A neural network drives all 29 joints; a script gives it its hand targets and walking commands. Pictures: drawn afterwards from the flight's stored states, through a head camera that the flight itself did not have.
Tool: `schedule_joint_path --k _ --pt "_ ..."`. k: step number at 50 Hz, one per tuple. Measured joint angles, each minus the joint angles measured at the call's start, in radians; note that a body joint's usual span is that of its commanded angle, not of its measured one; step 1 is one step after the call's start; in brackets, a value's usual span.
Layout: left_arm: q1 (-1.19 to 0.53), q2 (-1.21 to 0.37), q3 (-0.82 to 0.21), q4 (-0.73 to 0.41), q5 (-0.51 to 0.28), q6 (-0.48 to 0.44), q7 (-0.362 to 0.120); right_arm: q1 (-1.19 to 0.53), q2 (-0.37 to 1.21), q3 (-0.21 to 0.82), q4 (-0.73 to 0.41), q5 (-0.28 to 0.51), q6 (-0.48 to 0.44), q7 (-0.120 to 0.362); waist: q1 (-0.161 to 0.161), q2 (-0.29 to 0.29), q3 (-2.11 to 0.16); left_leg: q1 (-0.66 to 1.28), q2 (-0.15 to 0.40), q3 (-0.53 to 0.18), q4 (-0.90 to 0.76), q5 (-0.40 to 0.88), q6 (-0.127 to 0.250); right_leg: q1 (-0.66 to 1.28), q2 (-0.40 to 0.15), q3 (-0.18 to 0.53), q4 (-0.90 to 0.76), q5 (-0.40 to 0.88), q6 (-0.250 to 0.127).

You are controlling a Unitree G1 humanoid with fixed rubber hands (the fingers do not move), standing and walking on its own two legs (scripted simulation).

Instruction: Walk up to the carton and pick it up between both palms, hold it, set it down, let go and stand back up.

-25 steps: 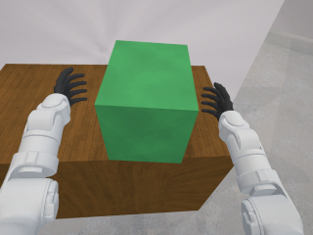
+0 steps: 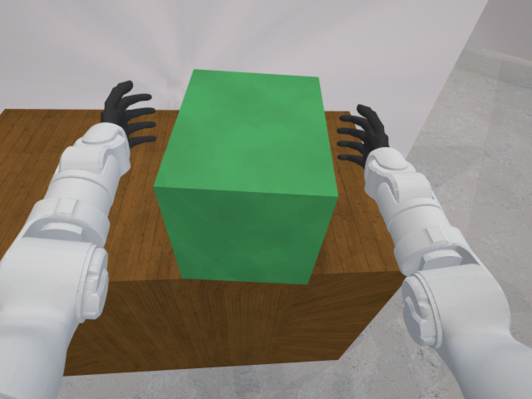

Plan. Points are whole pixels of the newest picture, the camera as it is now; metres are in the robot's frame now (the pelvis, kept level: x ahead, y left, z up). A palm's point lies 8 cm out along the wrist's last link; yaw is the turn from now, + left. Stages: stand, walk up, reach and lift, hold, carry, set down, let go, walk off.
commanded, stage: reach and lift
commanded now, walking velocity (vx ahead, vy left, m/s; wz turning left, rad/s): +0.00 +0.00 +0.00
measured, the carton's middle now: (250, 176) +0.51 +0.05 +0.03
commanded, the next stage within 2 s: none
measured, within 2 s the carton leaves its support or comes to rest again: neither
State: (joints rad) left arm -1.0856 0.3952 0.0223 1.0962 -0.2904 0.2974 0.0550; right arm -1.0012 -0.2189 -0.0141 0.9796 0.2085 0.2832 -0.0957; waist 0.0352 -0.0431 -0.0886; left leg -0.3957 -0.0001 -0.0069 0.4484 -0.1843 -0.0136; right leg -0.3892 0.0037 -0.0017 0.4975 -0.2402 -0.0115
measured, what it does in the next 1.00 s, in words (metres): stands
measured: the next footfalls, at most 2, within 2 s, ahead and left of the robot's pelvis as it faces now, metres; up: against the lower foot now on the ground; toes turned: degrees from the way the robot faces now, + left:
none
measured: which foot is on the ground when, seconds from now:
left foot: down 0.00-1.00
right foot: down 0.00-1.00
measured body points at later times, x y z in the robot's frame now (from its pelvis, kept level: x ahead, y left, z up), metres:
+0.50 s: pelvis +0.00 +0.00 +0.00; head +0.07 +0.02 +0.44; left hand +0.45 +0.27 +0.08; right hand +0.47 -0.15 +0.08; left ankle +0.02 +0.13 -0.74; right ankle +0.00 -0.11 -0.74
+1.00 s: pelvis +0.00 +0.01 -0.01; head +0.10 +0.02 +0.43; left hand +0.47 +0.23 +0.05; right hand +0.48 -0.15 +0.05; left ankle +0.02 +0.13 -0.74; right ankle +0.00 -0.11 -0.74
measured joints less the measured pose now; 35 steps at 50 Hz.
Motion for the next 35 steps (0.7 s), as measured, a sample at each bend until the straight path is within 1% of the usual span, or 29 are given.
schedule_joint_path --k 10,19,24,29,35 --pt "-0.002 0.0 0.0 0.104 0.0 -0.105 -0.017 -0.009 0.0 0.0 0.094 0.0 -0.08 0.0 0.0 0.0 -0.001 -0.023 0.001 0.0 0.0 -0.001 -0.001 -0.022 0.001 0.0 -0.001 0.001 0.0" --pt "0.026 0.0 -0.001 0.211 0.0 -0.281 -0.039 -0.009 0.0 0.0 0.19 0.0 -0.217 0.0 0.0 0.0 -0.001 -0.073 0.002 0.0 0.006 0.004 -0.001 -0.07 0.002 0.0 -0.001 0.008 0.0" --pt "0.044 0.0 -0.025 0.269 0.0 -0.376 -0.047 0.0 0.0 0.0 0.246 0.0 -0.282 0.001 0.0 0.0 -0.008 -0.123 0.005 0.0 0.017 0.005 -0.001 -0.115 0.005 0.0 -0.001 0.015 0.0" --pt "0.072 -0.01 -0.045 0.276 -0.005 -0.45 -0.047 0.032 0.0 0.0 0.248 0.0 -0.348 0.009 0.0 0.0 -0.046 -0.208 0.01 0.0 0.035 0.005 -0.001 -0.192 0.01 0.0 -0.001 0.024 0.0" --pt "0.076 -0.025 -0.045 0.252 -0.005 -0.473 -0.046 0.043 0.0 0.0 0.249 0.0 -0.396 0.02 0.0 0.0 -0.076 -0.284 0.015 0.0 0.052 0.004 -0.001 -0.261 0.015 0.0 -0.001 0.033 0.0"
